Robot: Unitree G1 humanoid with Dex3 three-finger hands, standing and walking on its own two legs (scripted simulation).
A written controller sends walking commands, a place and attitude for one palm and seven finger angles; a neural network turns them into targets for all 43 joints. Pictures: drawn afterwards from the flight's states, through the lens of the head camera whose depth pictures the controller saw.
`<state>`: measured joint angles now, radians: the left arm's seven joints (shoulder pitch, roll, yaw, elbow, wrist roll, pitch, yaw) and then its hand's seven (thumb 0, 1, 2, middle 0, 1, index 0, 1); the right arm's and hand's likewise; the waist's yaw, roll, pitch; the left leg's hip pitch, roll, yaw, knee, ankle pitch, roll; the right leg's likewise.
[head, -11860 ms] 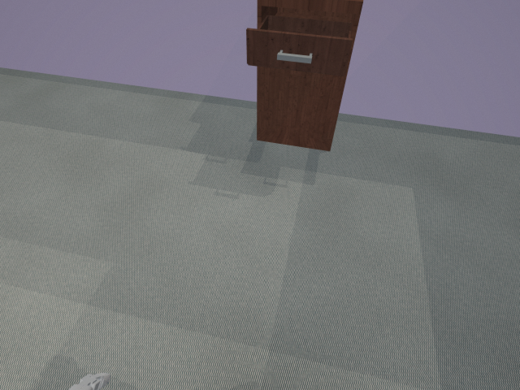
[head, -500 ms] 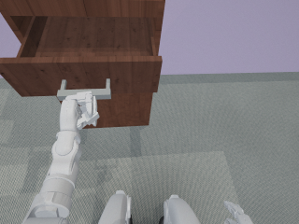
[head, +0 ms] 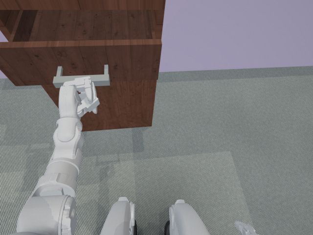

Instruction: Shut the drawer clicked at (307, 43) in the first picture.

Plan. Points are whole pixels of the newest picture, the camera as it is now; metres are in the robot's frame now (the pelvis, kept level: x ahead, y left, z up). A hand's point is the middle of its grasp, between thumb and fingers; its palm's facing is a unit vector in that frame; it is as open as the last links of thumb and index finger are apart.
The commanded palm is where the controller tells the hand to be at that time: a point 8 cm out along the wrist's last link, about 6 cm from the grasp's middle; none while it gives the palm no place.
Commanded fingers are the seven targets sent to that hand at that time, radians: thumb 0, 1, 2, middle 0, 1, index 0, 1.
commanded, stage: push the drawer shut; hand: left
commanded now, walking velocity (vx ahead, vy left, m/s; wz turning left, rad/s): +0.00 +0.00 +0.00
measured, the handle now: (83, 75) +0.52 +0.19 +0.04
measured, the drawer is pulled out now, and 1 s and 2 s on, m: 0.14 0.02 0.00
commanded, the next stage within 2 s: pull the fist back off the drawer in 1.42 s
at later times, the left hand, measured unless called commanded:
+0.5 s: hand (95, 78) +0.51 +0.16 +0.04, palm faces +0.08 -1.00 -0.03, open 2.9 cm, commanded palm +0.49 +0.20 +0.04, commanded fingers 0.00 0.90 0.90 -1.40 -1.60 -1.40 -1.60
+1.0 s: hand (95, 63) +0.56 +0.16 +0.04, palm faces +0.08 -1.00 -0.02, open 3.0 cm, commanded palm +0.55 +0.19 +0.04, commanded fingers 0.00 0.90 0.90 -1.40 -1.60 -1.40 -1.60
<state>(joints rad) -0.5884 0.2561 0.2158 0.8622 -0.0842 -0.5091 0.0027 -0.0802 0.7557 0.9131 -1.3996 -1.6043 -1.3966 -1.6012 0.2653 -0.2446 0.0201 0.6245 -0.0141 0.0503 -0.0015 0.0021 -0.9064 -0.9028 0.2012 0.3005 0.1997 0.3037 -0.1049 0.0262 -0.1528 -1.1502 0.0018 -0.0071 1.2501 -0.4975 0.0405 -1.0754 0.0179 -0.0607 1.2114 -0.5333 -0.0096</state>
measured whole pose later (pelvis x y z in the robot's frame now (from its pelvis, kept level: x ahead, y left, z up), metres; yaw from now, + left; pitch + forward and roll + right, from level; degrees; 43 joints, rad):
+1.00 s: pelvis +0.00 +0.00 -0.02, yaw -2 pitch +29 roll -6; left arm -1.06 0.53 0.40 1.25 0.02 -0.46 -0.06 0.00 0.74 0.90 -1.40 -1.60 -1.40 -1.60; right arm 0.36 -0.26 0.06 0.63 -0.05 0.10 0.02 0.00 -0.91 -0.90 0.20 0.30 0.20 0.30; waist -0.24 0.05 -0.14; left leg -1.33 0.03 -0.04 1.33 -0.51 0.04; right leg -1.24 0.05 -0.09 1.25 -0.53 -0.01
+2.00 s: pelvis -0.02 +0.00 -0.03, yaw -3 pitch +31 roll -7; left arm -1.20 0.64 0.39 1.26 0.03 -0.33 -0.06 0.01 0.76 0.93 -1.40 -1.60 -1.40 -1.60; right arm 0.41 -0.25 0.10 0.62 -0.06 0.05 0.03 0.00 -0.91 -0.90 0.20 0.30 0.20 0.30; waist -0.28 0.06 -0.12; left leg -1.43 0.04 -0.06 1.37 -0.49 0.04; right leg -1.33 0.06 -0.11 1.27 -0.49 -0.02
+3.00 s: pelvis +0.05 -0.01 +0.09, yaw +0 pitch +6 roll -1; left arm -0.02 0.31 0.14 0.20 -0.09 -0.10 0.03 0.02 0.89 0.90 -1.40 -1.60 -1.40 -1.60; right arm 0.22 -0.23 0.04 0.49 0.06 0.11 -0.07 0.00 -0.91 -0.90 0.20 0.30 0.20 0.30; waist -0.02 0.04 -0.10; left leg -0.48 0.00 0.01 0.75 -0.38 0.03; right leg -0.42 0.03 -0.01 0.71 -0.40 -0.01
